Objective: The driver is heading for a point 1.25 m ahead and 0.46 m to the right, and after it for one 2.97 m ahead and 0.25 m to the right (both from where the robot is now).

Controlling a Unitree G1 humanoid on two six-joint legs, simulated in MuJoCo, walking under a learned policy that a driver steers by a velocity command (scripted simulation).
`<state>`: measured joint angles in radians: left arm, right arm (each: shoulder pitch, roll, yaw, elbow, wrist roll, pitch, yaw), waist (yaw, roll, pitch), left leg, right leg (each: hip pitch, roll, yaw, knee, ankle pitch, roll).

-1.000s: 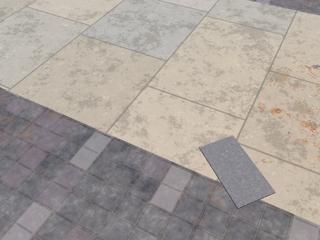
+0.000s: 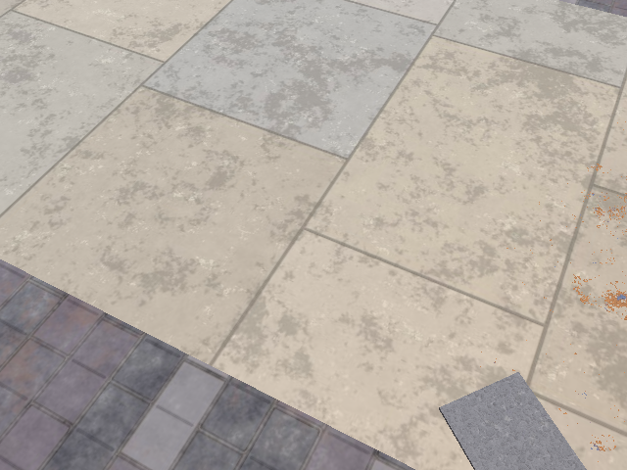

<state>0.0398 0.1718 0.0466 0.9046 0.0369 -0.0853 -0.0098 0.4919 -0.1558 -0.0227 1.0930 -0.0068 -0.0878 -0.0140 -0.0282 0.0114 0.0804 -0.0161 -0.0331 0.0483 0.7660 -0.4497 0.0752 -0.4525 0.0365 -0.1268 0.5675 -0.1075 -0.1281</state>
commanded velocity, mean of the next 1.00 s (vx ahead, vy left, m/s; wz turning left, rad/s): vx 0.50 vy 0.00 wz -0.22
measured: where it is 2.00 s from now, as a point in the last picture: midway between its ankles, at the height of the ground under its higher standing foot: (414, 234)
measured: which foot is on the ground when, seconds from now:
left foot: up 0.00-0.48, down 0.50-1.00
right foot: down 0.00-0.50, up 0.52-1.00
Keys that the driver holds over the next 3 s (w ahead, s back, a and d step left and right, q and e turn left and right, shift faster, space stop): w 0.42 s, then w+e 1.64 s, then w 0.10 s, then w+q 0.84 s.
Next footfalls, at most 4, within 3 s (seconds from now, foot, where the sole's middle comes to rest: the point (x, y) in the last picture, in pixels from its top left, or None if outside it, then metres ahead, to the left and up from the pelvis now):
0.50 left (271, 462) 0.45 0.11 -0.75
1.08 right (363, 350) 0.69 -0.09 -0.75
1.62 left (363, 220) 1.07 -0.12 -0.75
2.16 right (496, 219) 1.06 -0.47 -0.75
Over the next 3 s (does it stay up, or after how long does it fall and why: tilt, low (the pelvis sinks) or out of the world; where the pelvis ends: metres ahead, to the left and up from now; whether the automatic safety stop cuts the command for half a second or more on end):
stays up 1.33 -0.64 0.03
